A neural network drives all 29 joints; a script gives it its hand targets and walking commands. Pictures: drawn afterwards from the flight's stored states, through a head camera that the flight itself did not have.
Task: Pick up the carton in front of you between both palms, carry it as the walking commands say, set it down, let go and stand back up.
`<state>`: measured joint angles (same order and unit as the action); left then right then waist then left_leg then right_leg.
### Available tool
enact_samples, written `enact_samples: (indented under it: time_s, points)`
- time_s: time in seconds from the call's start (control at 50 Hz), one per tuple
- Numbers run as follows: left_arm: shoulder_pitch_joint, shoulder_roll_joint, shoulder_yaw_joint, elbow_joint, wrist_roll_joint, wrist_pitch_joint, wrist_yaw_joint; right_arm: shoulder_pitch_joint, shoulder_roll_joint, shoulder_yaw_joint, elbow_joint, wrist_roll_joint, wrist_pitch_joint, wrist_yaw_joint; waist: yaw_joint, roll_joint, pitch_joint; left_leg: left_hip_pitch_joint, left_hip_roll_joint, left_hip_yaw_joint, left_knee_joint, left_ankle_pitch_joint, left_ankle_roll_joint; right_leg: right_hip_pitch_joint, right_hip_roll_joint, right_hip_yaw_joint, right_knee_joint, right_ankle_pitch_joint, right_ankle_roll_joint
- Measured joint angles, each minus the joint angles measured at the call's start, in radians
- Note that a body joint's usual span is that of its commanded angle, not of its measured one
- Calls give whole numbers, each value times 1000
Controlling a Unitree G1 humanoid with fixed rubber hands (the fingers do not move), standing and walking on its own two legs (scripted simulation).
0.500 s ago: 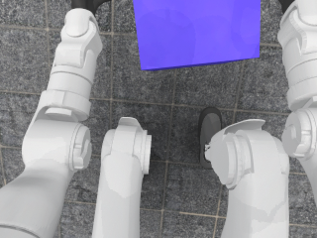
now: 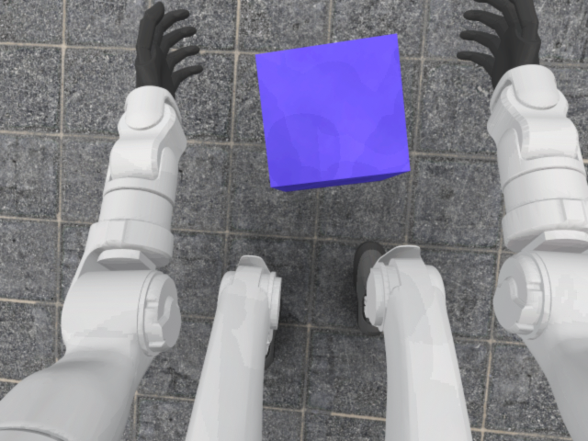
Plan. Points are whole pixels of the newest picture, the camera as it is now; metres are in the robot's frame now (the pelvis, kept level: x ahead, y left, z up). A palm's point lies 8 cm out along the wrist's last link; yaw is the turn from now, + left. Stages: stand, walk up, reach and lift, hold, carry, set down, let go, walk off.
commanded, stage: set down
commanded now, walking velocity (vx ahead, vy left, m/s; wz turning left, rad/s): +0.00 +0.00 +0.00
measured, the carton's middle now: (329, 129) +0.50 -0.05 -0.37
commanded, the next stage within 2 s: let go in 0.40 s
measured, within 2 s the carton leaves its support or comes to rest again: neither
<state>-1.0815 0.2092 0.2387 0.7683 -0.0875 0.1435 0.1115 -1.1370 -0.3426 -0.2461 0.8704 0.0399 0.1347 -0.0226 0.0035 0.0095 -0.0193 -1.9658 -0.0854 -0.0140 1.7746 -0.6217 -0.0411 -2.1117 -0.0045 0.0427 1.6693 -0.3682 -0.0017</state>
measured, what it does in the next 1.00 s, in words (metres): rises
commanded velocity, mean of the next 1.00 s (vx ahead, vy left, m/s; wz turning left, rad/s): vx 0.00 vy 0.00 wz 0.00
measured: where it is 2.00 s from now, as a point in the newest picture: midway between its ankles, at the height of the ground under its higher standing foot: (315, 322)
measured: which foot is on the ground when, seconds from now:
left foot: down 0.00-1.00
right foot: down 0.00-1.00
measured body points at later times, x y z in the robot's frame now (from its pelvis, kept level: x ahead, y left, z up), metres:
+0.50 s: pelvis +0.03 -0.01 +0.13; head +0.32 -0.04 +0.48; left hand +0.52 +0.17 +0.03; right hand +0.51 -0.24 +0.02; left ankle +0.07 +0.13 -0.46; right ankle +0.14 -0.12 -0.46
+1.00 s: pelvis +0.10 +0.00 +0.25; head +0.25 -0.03 +0.67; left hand +0.38 +0.21 +0.15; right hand +0.36 -0.25 +0.14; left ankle +0.06 +0.13 -0.46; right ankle +0.14 -0.12 -0.46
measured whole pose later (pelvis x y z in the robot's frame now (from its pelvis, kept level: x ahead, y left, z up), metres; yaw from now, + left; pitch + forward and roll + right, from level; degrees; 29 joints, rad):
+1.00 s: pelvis +0.10 +0.00 +0.25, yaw -4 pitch +23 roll +0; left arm -0.12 0.18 0.12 0.57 0.01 -0.01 -0.06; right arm -0.12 -0.19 -0.12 0.55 -0.03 0.01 0.02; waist 0.01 0.02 -0.07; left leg -0.73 -0.03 -0.06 0.72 -0.38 -0.01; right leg -0.86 0.01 0.02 0.67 -0.21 0.00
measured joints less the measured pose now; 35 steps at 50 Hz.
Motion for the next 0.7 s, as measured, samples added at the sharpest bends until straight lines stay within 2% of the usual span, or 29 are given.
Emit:
enact_samples:
  time_s: [0.12,0.5,0.6,0.7]
  points:
    - [49,2,16,-35,5,15,-27,48,13,3,-56,-7,31,6,3,-4,-37,88,9,-3,-126,29,0,90,5,-1,-117,18,-3]
    - [175,-22,60,-6,86,-26,-107,181,79,-33,-62,-98,5,31,9,-7,-103,415,24,-23,-545,153,3,433,5,-10,-517,106,-9]
    - [308,-31,28,-55,135,-30,-125,320,111,-13,-129,-144,7,26,6,-4,-96,540,31,-29,-653,177,7,561,7,-14,-621,124,-9]
    - [512,-35,-14,-132,144,-44,-142,539,136,26,-227,-140,-8,24,4,1,-72,720,40,-34,-767,193,12,740,11,-17,-727,131,-10]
